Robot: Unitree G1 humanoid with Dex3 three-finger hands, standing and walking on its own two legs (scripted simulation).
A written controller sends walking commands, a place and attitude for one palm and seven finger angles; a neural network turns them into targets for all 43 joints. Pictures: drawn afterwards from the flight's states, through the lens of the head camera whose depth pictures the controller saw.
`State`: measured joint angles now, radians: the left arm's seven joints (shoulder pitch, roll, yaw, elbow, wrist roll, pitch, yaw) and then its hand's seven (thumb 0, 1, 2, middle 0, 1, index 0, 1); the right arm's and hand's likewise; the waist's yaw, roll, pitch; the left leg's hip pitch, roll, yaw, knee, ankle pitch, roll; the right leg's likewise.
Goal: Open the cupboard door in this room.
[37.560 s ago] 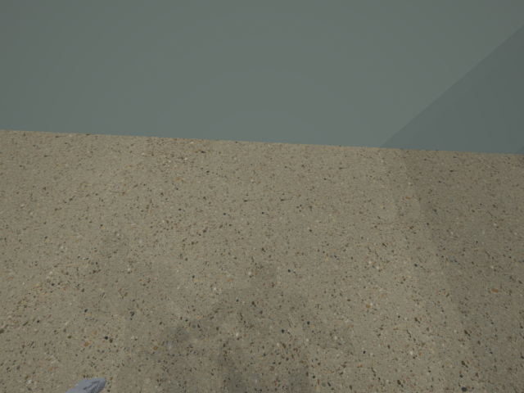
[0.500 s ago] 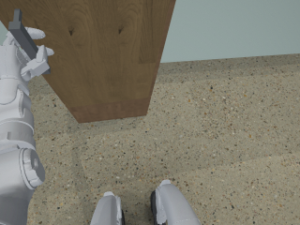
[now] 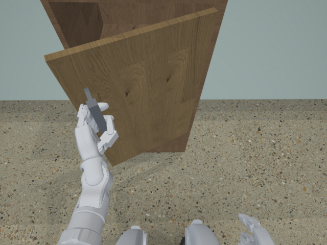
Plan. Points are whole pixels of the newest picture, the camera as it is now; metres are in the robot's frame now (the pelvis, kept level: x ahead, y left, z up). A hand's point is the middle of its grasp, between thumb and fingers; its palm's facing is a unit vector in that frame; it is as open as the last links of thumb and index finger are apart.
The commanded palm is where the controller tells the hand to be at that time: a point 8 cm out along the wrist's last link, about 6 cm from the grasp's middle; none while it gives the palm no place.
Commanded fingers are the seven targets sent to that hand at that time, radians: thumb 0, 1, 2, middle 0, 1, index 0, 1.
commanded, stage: pull the door open along its arc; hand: left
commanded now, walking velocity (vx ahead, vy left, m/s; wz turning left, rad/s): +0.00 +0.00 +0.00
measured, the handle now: (98, 115) +0.42 +0.18 +0.03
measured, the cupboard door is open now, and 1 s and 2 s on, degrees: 26 49 50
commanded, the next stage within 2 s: open thumb and fingers to let go in 0.32 s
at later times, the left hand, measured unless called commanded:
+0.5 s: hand (154, 168) +0.29 +0.03 +0.03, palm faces +0.39 -0.92 -0.07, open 6.0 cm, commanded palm +0.24 +0.08 +0.03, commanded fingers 0.00 0.55 0.75 -0.38 -1.31 -0.38 -1.31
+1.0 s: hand (152, 164) +0.29 +0.04 +0.03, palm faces +0.42 -0.91 -0.03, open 13.3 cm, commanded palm +0.24 +0.09 +0.03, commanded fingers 0.00 -0.50 0.30 -0.23 -0.80 -0.23 -0.80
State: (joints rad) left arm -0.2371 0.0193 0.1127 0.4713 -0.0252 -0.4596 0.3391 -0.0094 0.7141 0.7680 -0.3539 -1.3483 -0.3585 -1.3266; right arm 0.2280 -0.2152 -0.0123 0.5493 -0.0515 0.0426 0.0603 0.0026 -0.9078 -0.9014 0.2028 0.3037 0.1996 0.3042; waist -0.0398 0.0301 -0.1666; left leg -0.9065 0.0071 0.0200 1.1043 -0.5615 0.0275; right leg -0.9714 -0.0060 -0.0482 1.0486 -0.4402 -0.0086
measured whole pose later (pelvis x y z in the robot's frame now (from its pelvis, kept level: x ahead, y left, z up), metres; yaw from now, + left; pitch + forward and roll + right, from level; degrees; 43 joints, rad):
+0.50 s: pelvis -0.01 -0.05 +0.00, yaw +3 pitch +16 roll +1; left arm 0.06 -0.10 -0.24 0.28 0.15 -0.36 0.62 -0.01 0.67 0.75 -0.36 -1.33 -0.37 -1.35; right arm 0.14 -0.17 0.00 0.60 -0.09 -0.05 0.02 0.01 -0.91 -0.90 0.20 0.30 0.20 0.30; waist -0.01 0.03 -0.17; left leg -0.83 0.00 -0.04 1.09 -0.54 -0.04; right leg -0.90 -0.01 -0.11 1.09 -0.47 -0.07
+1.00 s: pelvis -0.03 -0.06 +0.00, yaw +4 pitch +16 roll +2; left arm -0.05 -0.11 -0.13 0.37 0.10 -0.41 0.59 -0.01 -0.36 0.36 -0.31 -1.15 -0.30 -1.15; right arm 0.19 -0.20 -0.03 0.64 -0.08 -0.04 0.00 0.01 -0.91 -0.90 0.20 0.30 0.20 0.30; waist -0.03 0.03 -0.16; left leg -0.86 0.00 -0.04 1.09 -0.51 -0.05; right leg -0.94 -0.02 -0.10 1.10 -0.45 -0.09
